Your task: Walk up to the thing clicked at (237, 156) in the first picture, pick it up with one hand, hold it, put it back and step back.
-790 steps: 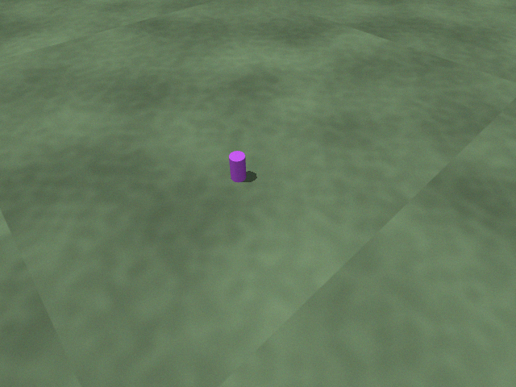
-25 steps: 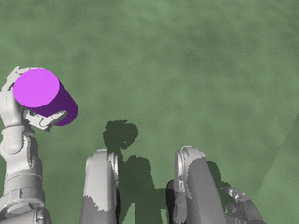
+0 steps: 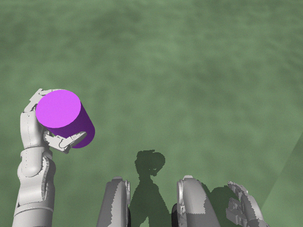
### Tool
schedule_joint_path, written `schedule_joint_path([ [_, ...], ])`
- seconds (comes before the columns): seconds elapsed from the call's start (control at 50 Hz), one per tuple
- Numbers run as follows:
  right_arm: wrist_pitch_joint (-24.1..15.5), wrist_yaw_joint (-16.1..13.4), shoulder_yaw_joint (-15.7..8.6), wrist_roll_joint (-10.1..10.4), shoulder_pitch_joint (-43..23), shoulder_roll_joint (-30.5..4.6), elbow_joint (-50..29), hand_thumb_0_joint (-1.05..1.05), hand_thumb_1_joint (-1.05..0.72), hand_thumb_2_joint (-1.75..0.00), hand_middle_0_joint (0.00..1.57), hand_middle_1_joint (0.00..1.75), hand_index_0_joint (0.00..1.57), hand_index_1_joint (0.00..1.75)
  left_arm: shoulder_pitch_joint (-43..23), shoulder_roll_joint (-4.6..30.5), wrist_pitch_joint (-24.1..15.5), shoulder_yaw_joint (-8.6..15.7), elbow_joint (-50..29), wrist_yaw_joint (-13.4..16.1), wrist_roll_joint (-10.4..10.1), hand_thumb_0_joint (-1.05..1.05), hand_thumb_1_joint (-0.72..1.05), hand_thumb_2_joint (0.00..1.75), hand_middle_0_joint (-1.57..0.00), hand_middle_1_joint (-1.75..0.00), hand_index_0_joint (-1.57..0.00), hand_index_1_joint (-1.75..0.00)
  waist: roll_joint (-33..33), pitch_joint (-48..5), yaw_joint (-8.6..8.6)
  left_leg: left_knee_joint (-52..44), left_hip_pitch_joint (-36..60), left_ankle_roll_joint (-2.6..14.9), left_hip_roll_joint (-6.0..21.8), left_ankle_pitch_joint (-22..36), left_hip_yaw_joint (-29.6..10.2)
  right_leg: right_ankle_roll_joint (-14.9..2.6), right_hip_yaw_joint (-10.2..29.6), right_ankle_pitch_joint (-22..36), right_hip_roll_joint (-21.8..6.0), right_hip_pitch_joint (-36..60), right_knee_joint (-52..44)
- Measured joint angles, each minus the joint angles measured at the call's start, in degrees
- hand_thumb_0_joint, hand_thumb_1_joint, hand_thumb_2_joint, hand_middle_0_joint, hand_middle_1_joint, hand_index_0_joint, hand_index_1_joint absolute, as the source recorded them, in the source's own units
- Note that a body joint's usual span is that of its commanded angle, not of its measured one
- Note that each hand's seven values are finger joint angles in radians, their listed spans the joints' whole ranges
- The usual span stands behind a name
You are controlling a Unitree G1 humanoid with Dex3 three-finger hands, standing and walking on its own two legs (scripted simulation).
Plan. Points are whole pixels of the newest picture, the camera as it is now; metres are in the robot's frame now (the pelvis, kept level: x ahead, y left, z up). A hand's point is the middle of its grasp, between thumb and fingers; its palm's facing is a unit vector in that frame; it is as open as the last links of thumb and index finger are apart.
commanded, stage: lift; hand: left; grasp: from the side
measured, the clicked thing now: (70, 122) +0.38 +0.22 +0.01
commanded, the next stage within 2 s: hold in 1.30 s
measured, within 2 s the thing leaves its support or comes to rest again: neither
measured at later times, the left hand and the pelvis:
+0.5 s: hand (50, 101) +0.36 +0.20 +0.14, palm faces +0.20 -0.98 -0.03, open 11.7 cm; pelvis +0.03 +0.01 +0.10, yaw +1 degrees
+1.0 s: hand (48, 80) +0.37 +0.19 +0.19, palm faces +0.21 -0.98 -0.01, open 11.7 cm; pelvis +0.04 +0.00 +0.14, yaw +2 degrees
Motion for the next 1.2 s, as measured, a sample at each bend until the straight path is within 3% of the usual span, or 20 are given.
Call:
schedule_joint_path([
  [0.22, -1.64, -0.15, 0.05, -0.24, 2.93, 0.02, 0.32, 0.01, -0.92, -0.89, 0.21, 0.3, 0.2, 0.3, 3.18, -1.38, -0.15, -3.03, 1.61, 0.71, 0.65, -0.02, -0.61, 1.1, -0.61, -0.94, -0.64, -0.96, -0.53, 1.1, -0.25, -12.8, 15.67, 0.06, 0.16, 2.51, 0.68, 0.11, -0.17, 2.68, 0.16, 15.75, -13.07],
  [0.5, -1.62, 0.1, 0.54, -1.17, 5.45, 1.12, 1.16, 0.01, -0.93, -0.89, 0.2, 0.3, 0.2, 0.3, 5.69, -3.18, -1.8, -5.57, 2.11, 1.94, 2.01, -0.02, -0.61, 1.1, -0.62, -0.93, -0.65, -0.94, -0.56, 3.37, -0.09, -24.21, 28.92, 0.38, 0.05, 5.92, 1.76, 0.45, 0.26, 6.28, 0.13, 28.85, -24.53],
  [1.2, -0.68, 0.46, 0.09, -2.25, 5.78, 1.36, 2.22, 0.01, -0.92, -0.9, 0.2, 0.3, 0.2, 0.3, 6.7, -5.63, -2.62, -7.64, 3.36, 3.12, 2.51, -0.02, -0.59, 1.08, -0.61, -0.94, -0.64, -0.95, -0.74, 6.29, 0.42, -39.32, 46.61, -0.13, 0.09, 9.83, 2.74, 0.13, 0.48, 9.98, 0.36, 46.0, -39.0],
])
